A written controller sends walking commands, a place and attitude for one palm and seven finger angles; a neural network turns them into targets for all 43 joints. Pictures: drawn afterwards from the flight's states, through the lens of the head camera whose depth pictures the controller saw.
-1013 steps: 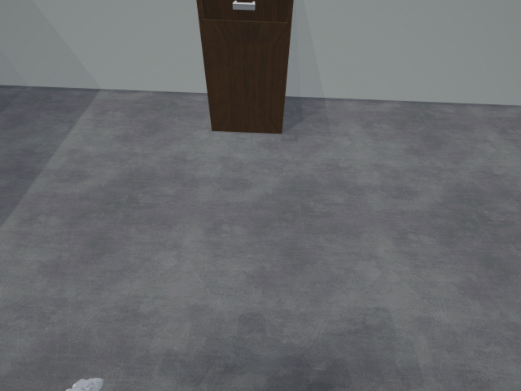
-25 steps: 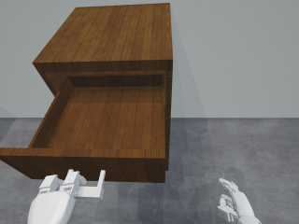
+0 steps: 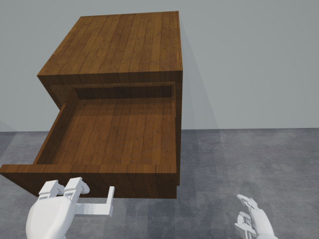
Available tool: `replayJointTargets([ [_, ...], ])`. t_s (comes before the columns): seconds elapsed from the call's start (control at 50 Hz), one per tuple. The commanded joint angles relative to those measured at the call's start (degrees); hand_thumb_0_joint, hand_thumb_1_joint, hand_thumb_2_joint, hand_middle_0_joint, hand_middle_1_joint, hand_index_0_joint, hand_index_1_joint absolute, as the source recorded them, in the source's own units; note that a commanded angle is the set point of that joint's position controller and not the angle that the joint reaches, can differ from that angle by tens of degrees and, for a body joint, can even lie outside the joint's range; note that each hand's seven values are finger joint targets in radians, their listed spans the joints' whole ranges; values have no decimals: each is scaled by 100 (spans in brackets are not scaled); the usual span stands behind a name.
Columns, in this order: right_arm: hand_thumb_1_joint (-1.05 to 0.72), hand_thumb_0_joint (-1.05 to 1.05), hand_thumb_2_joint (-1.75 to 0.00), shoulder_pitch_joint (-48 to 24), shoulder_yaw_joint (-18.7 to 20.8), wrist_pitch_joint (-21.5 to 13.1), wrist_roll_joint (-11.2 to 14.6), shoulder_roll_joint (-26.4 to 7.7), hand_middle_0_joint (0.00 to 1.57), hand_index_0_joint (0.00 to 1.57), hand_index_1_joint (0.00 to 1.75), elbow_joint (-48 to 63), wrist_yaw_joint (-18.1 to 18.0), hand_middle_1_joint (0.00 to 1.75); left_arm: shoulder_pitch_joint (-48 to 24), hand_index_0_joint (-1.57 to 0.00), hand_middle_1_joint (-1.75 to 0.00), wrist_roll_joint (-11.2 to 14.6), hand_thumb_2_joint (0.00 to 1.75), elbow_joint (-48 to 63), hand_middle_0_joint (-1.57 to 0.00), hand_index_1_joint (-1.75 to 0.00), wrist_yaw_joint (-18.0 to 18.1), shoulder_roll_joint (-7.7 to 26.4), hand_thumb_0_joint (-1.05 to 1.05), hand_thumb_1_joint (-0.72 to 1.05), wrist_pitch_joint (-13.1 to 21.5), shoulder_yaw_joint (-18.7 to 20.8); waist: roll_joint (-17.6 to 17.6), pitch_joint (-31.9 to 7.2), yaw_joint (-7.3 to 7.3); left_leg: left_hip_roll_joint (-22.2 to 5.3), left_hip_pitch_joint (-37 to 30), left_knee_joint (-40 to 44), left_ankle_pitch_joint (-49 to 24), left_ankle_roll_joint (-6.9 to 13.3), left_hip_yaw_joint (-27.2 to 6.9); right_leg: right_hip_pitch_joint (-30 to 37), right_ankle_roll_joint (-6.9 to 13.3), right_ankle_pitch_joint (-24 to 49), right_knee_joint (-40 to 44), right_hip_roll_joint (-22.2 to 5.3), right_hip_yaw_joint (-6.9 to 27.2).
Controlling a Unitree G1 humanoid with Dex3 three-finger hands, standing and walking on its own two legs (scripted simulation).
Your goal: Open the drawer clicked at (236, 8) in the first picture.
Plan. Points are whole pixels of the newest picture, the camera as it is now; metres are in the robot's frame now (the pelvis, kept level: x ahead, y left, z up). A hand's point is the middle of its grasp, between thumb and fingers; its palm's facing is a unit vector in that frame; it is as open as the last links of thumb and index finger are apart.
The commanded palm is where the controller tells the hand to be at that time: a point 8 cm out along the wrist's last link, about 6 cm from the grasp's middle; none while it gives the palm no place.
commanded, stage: lift the hand off the handle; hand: left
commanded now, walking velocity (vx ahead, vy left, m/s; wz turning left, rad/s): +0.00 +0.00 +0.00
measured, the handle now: (92, 200) +0.20 +0.19 +0.01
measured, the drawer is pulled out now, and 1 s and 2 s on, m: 0.30 0.30 0.30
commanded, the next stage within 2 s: draw the hand back to the body in 1.02 s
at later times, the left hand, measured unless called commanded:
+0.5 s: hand (56, 208) +0.16 +0.23 +0.08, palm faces +0.06 -0.16 -0.99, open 13.4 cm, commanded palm +0.13 +0.21 +0.16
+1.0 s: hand (44, 187) +0.17 +0.21 +0.16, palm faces +0.15 -0.14 -0.98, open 13.9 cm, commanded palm +0.13 +0.21 +0.21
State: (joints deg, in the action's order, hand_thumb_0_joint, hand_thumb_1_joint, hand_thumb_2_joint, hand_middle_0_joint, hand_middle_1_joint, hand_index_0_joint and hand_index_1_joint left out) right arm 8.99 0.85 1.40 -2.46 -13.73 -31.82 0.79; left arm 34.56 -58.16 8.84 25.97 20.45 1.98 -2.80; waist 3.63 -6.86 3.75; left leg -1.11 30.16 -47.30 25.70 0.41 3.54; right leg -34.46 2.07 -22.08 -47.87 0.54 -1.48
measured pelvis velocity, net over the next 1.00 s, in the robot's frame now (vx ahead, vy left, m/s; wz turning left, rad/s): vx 0.01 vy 0.02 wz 0.00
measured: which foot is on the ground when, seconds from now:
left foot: down 0.00-1.00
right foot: down 0.00-1.00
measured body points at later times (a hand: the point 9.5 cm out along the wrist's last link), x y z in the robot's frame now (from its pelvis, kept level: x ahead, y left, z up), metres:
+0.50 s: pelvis +0.01 +0.02 +0.02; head +0.02 -0.02 +0.47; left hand +0.15 +0.23 +0.14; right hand +0.23 -0.17 -0.07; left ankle -0.02 +0.12 -0.70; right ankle +0.02 -0.10 -0.70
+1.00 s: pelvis +0.01 +0.02 +0.03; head +0.00 -0.04 +0.48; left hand +0.16 +0.22 +0.22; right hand +0.25 -0.17 -0.04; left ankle -0.02 +0.12 -0.70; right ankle +0.02 -0.10 -0.70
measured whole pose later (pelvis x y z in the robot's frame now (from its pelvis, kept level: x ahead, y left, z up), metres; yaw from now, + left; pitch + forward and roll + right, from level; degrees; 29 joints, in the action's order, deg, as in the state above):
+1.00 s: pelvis +0.01 +0.02 +0.03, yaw +0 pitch -1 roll -1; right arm 7.5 -1.9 3.6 0.9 -14.9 -28.8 3.6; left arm 34.7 -51.6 36.9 7.1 25.5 -4.9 -2.6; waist 8.1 -2.9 7.4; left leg -0.5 10.0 -30.2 19.4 1.3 3.6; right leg -13.4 0.7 -15.1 -29.4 0.7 -1.2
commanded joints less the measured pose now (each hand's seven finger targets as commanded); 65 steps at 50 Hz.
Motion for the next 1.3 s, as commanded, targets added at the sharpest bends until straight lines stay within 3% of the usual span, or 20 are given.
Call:
replayJointTargets([
  [0.0,-90,0,-90,-744,208,-325,8,-476,20,20,30,971,14,30,-388,-30,-120,65,30,1599,-30,-120,171,766,0,-50,68,596,-217,-639,-17,119,-744,717,-1058,140,-263,513,102,854,1144,-77,435],
  [0.44,-90,0,-90,-696,78,-326,119,-400,20,20,30,1184,280,30,21,-30,-120,231,30,3214,-30,-120,-593,907,0,-50,-74,503,-48,-470,239,-175,-1722,1298,-2356,5,-476,1082,129,1294,1541,-89,400],
  [0.48,-90,0,-90,-724,81,-302,142,-394,20,20,30,1216,305,30,130,-30,-120,260,30,3268,-30,-120,-670,796,0,-50,-94,371,-54,-364,255,-179,-1737,1353,-2400,7,-474,1168,119,1371,1587,-95,340],
  [0.54,-90,0,-90,-712,42,-297,177,-400,20,20,30,1243,319,30,147,-30,-120,250,30,3444,-30,-120,-770,989,0,-50,-172,543,-150,-453,305,-201,-1816,1432,-2416,3,-465,1335,113,1411,1660,-93,402],
  [0.58,-90,0,-90,-801,36,-273,222,-403,20,20,30,1259,320,30,304,-30,-120,301,30,3377,-30,-120,-846,966,0,-50,-215,548,-271,-233,330,-195,-1749,1528,-2382,7,-434,1485,95,1562,1744,-103,358],
  [0.62,-90,0,-90,-1047,-11,-246,310,-393,20,20,30,1284,341,30,360,-30,-120,378,30,3334,-30,-120,-981,881,0,-50,-366,496,-93,-25,342,-191,-1761,1664,-2248,-6,-491,1572,108,1476,1859,-92,419],
  [0.66,-90,0,-90,-1021,-26,-178,310,-408,20,20,30,1248,313,30,73,-30,-120,410,30,3380,-30,-120,-1107,1043,0,-50,-471,556,-172,103,336,-199,-1709,1814,-2083,18,-445,1703,71,1342,1948,-118,330],
  [0.7,-90,0,-90,-1026,-44,-158,316,-424,20,20,30,1289,286,30,31,-30,-120,456,30,3439,-30,-120,-1235,1124,0,-50,-548,610,-282,109,349,-179,-1782,1903,-2004,56,-419,1841,34,1327,2082,-140,326],
  [0.72,-90,0,-90,-1189,-69,-162,356,-423,20,20,30,1301,285,30,-1,-30,-120,508,30,3522,-30,-120,-1314,1090,0,-50,-594,615,-76,141,342,-186,-1853,1960,-1968,48,-483,1881,70,1276,2148,-105,427],
  [0.74,-90,0,-90,-1030,-87,-150,336,-423,20,20,30,1296,289,30,-76,-30,-120,509,30,3619,-30,-120,-1391,1096,0,-50,-605,552,-134,30,341,-200,-1878,1981,-2052,72,-436,1941,31,1253,2124,-149,287],
  [0.82,-90,0,-90,-1206,-102,-136,379,-471,20,20,30,1370,276,30,-52,-30,-120,642,30,3922,-30,-120,-1584,1204,0,-50,-596,643,21,100,357,-203,-2035,2059,-2198,44,-498,2100,56,1491,2297,-106,441],
  [0.84,-90,0,-90,-1027,-116,-118,337,-456,20,20,30,1336,297,30,-150,-30,-120,585,30,3975,-30,-120,-1630,1148,0,-50,-595,540,-116,1,355,-220,-2037,2078,-2249,60,-440,2089,20,1379,2257,-138,303],
  [0.9,-90,0,-90,-1096,-102,-65,328,-491,20,20,30,1346,272,30,-344,-30,-120,586,30,4034,-30,-120,-1675,1326,0,-50,-601,685,-74,175,376,-216,-2062,2149,-2265,48,-450,2148,42,1456,2362,-141,354],
  [0.96,-90,0,-90,-1137,-89,-34,371,-445,20,20,30,1278,315,30,-194,-30,-120,649,30,3681,-30,-120,-1767,1095,0,-50,-651,587,-231,329,348,-204,-2030,2213,-2229,40,-414,2168,44,1438,2389,-89,354],
  [1.04,-90,0,-90,-1166,-125,-14,373,-502,20,20,30,1335,318,30,-248,-30,-120,641,30,3908,-30,-120,-1800,1281,0,-50,-670,760,-181,-75,387,-169,-2076,2212,-2313,62,-367,2453,21,1668,2373,-125,408],
  [1.06,-90,0,-90,-1182,-99,4,381,-483,20,20,30,1302,297,30,-126,-30,-120,695,30,3746,-30,-120,-1789,1269,0,-50,-638,765,-239,96,370,-165,-2073,2207,-2322,46,-353,2385,23,1691,2419,-105,438],
  [1.14,-90,0,-90,-1106,-110,-28,338,-518,20,20,30,1319,284,30,-254,-30,-120,631,30,3932,-30,-120,-1759,1369,0,-50,-595,859,-69,-87,368,-158,-2166,2153,-2279,74,-322,2353,31,1603,2470,-132,507],
  [1.16,-90,0,-90,-1142,-82,-12,337,-507,20,20,30,1253,264,30,-290,-30,-120,669,30,3774,-30,-120,-1748,1373,0,-50,-558,866,-108,173,343,-151,-2124,2175,-2242,50,-347,2251,58,1559,2521,-107,537],
  [1.24,-90,0,-90,-1092,-85,-44,330,-529,20,20,30,1244,220,30,-275,-30,-120,721,30,3790,-30,-120,-1703,1553,0,-50,-503,1153,-209,-53,368,-121,-2177,2147,-2232,97,-331,2389,20,1673,2531,-173,518],
  [1.28,-90,0,-90,-1075,-50,-46,320,-542,20,20,30,1200,183,30,-175,-30,-120,792,30,3604,-30,-120,-1707,1553,0,-50,-465,1206,-215,151,359,-105,-2187,2154,-2211,90,-327,2316,16,1731,2599,-191,566],
])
